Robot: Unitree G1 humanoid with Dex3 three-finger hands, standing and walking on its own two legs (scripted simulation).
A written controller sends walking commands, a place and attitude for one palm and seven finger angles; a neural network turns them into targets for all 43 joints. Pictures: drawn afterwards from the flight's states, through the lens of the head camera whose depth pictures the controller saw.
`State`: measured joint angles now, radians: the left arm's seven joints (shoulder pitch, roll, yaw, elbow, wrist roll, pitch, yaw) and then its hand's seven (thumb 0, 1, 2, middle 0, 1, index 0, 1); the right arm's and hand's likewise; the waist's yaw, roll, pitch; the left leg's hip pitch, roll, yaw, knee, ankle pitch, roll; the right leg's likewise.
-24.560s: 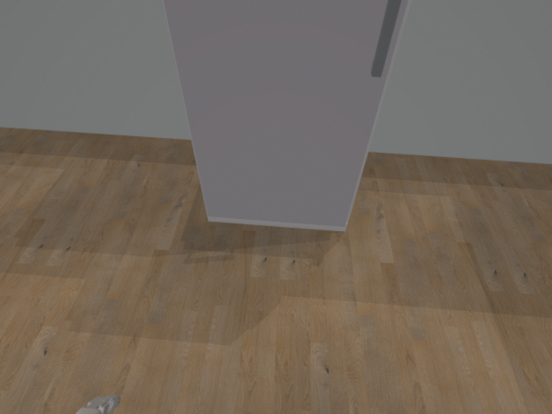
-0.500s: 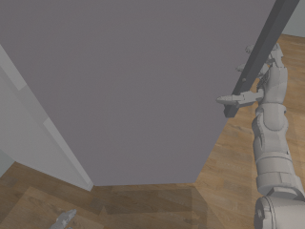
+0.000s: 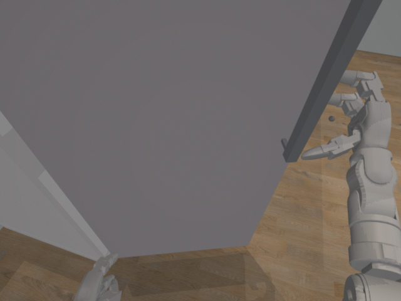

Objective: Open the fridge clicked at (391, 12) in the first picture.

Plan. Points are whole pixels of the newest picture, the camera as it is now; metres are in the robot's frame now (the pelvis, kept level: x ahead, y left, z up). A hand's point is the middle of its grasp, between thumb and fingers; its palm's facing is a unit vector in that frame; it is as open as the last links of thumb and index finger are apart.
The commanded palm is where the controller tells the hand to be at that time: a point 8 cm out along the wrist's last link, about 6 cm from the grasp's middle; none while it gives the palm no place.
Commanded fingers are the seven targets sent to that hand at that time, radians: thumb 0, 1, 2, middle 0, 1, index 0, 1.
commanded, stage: slip the hand off the handle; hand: right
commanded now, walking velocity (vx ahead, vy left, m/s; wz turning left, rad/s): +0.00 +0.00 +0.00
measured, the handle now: (315, 87) +0.45 -0.17 +0.23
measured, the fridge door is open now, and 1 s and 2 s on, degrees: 67 67 67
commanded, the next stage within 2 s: draw the hand back to the body in 1.04 s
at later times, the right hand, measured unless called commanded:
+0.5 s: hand (369, 130) +0.37 -0.25 +0.20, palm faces +0.12 +0.99 -0.11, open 14.7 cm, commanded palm +0.33 -0.29 +0.19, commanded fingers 0.00 0.55 -0.20 0.25 1.15 0.25 1.15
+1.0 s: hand (390, 179) +0.28 -0.24 +0.19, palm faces +0.13 +0.99 -0.11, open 14.7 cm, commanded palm +0.24 -0.29 +0.19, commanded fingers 0.00 0.55 -0.20 0.25 1.15 0.25 1.15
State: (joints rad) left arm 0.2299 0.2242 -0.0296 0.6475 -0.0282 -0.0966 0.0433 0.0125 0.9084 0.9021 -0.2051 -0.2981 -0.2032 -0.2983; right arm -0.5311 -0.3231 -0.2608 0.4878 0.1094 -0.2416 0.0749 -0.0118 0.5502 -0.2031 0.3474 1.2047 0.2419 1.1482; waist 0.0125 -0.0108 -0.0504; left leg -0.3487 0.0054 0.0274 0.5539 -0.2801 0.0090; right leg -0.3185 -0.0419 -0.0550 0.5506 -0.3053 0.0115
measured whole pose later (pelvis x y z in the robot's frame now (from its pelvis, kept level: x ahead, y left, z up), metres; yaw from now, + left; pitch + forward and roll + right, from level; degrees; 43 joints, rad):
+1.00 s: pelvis -0.02 -0.01 +0.00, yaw -2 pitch +0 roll +0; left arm 0.20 0.24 -0.06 0.61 -0.04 -0.15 0.08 0.01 0.91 0.90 -0.21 -0.30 -0.20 -0.30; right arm -0.16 -0.34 -0.31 0.11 0.26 -0.14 0.25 -0.01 0.55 -0.20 0.26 1.15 0.25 1.16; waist -0.04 -0.04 -0.05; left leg -0.29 0.02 0.05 0.57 -0.28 0.00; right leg -0.28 -0.03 -0.03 0.59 -0.31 0.00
